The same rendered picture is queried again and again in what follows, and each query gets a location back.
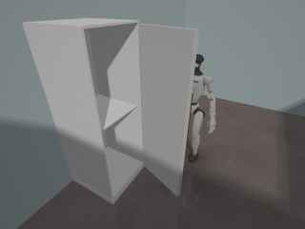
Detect left robot hand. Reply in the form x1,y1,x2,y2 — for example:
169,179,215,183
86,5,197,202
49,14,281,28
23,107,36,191
207,118,216,134

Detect fridge door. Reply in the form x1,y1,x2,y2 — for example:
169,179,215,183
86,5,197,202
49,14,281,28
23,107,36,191
138,24,199,197

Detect humanoid robot torso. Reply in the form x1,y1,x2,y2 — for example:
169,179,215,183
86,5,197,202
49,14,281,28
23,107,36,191
191,73,206,115

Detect left robot upper arm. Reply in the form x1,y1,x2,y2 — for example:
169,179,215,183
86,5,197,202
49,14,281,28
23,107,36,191
203,74,214,100

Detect robot left shin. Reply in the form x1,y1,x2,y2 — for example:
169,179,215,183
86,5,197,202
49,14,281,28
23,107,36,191
192,135,200,156

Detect left robot forearm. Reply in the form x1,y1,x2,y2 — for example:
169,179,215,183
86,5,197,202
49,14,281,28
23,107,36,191
209,94,216,118

